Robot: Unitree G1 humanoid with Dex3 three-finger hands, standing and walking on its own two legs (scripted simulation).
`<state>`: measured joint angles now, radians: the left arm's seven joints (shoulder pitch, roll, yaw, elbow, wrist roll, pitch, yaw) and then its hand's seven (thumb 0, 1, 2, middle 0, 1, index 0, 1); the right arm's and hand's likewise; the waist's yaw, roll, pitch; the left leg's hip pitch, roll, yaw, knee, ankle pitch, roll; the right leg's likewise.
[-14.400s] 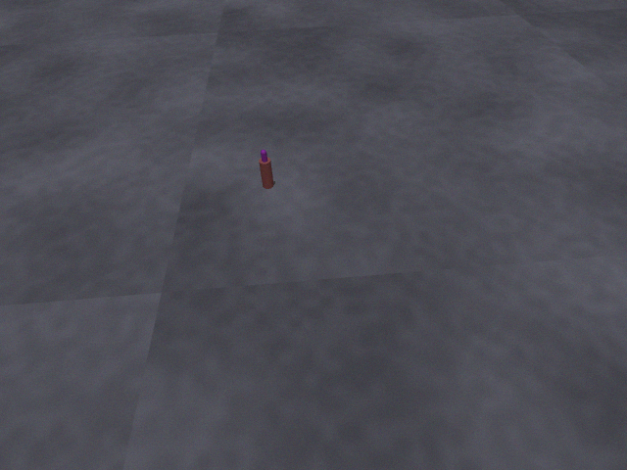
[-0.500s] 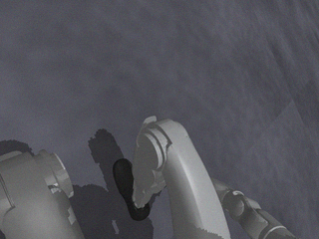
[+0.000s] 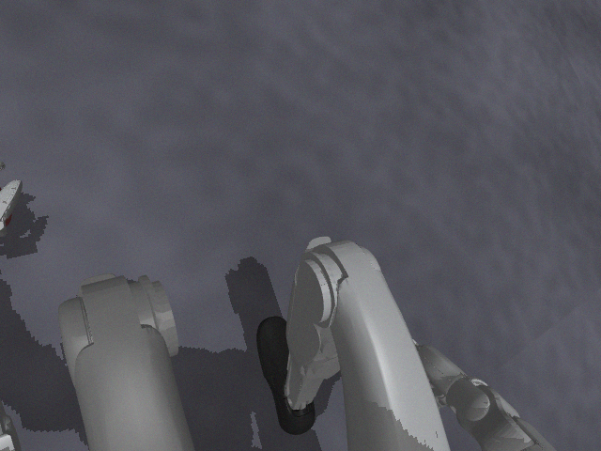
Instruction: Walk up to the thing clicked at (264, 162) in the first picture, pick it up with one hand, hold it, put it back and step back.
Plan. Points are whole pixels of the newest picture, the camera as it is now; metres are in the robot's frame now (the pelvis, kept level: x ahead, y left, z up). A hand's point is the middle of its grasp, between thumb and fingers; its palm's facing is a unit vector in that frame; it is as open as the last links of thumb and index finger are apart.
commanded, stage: settle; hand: left
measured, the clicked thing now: out of the picture +0.43 +0.31 -0.11
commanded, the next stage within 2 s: lift in 1.30 s
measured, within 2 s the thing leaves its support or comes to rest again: neither
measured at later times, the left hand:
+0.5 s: hand out of the picture +0.42 +0.30 -0.01, palm faces +0.25 -0.96 -0.08, open 7.4 cm
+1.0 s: hand out of the picture +0.42 +0.29 +0.03, palm faces +0.26 -0.96 -0.05, open 7.4 cm
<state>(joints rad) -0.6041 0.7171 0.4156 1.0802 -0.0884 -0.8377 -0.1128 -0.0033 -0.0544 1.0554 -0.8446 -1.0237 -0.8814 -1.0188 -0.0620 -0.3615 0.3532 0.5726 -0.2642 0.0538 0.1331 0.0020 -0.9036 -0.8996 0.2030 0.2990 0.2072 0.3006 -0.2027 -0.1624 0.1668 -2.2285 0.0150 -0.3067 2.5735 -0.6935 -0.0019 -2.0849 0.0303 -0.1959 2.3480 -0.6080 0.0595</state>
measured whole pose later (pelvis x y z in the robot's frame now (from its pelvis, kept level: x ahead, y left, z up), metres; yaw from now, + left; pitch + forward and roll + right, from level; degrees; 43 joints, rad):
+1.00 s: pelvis +0.02 -0.02 +0.06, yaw +8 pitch +31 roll -6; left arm -0.59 0.44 0.43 0.84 -0.13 -0.55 -0.25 0.00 -0.07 1.07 -0.87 -0.99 -0.90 -0.99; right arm 0.09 -0.30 0.05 0.67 -0.08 0.02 0.05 0.01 -0.90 -0.90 0.20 0.30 0.20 0.30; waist -0.12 -0.01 -0.10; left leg -2.17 0.02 -0.12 2.31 -0.69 -0.02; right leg -2.12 -0.02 -0.06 2.24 -0.66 0.02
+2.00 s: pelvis +0.02 -0.02 +0.15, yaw +10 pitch +32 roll -4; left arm -0.44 0.35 0.34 0.57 -0.17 -0.39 -0.22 0.00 -0.07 1.07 -0.87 -0.99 -0.90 -0.99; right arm 0.14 -0.27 0.01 0.63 0.00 -0.02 0.00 0.01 -0.91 -0.90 0.20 0.30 0.21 0.30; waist -0.07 0.03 -0.18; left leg -1.92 0.03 -0.08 2.02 -0.67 -0.01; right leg -1.88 -0.03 -0.04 1.97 -0.65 0.02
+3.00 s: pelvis +0.08 +0.00 +0.38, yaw +13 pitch +15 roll -2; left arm -0.11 0.25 0.16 0.33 -0.19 -0.28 -0.11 -0.01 -0.06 1.06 -0.86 -1.00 -0.89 -1.00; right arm 0.23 -0.22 0.02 0.64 0.03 -0.08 -0.05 0.01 -0.90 -0.89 0.20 0.30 0.20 0.30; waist -0.03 0.02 -0.10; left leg -0.92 0.04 -0.03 1.18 -0.52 -0.01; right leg -0.89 -0.02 -0.04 1.13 -0.49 0.02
